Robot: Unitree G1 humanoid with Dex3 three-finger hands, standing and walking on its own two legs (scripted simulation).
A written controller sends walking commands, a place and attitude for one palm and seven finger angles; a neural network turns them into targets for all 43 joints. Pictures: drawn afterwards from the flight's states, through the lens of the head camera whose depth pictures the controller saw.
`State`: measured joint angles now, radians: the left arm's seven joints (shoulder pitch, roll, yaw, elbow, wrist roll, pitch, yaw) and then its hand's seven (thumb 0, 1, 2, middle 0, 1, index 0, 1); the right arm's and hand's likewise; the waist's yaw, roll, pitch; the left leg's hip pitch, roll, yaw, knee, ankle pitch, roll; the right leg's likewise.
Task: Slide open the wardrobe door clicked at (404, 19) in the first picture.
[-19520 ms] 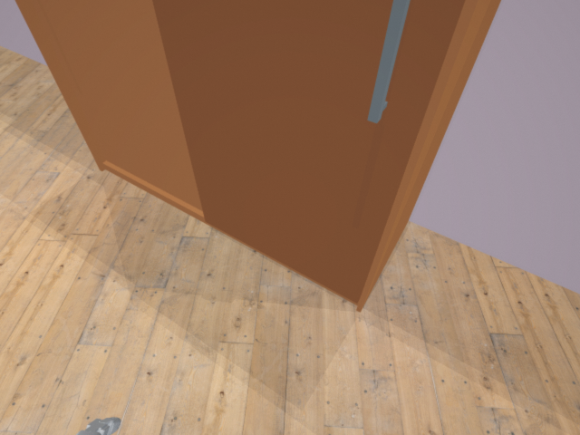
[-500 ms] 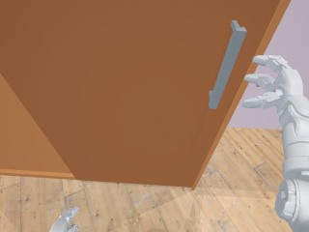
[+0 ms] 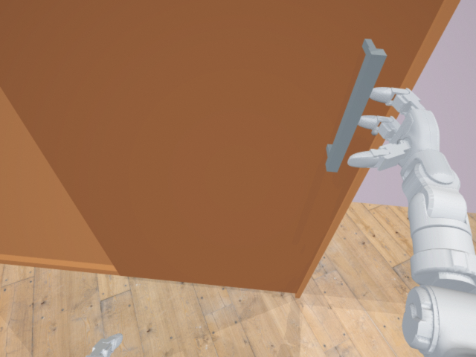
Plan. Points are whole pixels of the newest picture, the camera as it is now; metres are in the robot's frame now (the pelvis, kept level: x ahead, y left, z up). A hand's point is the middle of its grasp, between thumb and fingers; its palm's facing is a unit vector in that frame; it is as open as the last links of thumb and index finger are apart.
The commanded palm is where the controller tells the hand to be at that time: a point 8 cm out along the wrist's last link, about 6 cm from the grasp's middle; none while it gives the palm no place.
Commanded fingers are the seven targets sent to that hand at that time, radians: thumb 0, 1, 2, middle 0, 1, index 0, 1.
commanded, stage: feel for the door with the fingertips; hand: right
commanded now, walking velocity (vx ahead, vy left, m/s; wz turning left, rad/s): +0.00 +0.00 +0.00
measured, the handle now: (348, 112) +0.49 -0.13 +0.19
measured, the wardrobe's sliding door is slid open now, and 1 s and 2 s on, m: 0.00 0.00 0.00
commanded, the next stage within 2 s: slide the fingers in behind the handle in 0.48 s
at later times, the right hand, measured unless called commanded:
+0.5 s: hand (374, 125) +0.45 -0.17 +0.20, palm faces +0.01 +1.00 +0.01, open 14.0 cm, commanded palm +0.43 -0.22 +0.20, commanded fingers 0.00 0.50 -0.30 0.30 1.20 0.30 1.20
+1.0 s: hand (380, 131) +0.44 -0.17 +0.19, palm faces +0.01 +1.00 +0.01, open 13.9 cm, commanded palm +0.41 -0.22 +0.20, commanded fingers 0.00 0.50 -0.30 0.30 1.20 0.30 1.20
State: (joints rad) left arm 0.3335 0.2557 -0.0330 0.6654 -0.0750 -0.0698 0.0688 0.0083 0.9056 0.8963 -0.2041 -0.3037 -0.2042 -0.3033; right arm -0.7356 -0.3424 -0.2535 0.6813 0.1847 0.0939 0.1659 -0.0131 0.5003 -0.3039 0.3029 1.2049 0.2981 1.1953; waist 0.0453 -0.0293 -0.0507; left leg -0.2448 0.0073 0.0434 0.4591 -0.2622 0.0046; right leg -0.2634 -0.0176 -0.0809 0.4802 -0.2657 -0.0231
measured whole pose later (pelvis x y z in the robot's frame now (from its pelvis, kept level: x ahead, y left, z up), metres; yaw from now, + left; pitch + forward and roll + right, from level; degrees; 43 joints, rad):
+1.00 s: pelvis -0.01 +0.00 +0.00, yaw +0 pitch +3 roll +1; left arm 0.36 0.27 -0.03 0.66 -0.08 -0.08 0.07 0.01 0.91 0.90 -0.20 -0.30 -0.20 -0.30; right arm -0.80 -0.39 -0.29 0.82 0.17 0.01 0.20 -0.01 0.50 -0.30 0.31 1.21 0.31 1.20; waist 0.06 -0.02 -0.05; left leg -0.27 0.00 0.04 0.46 -0.25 0.01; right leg -0.29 -0.03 -0.08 0.49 -0.26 -0.02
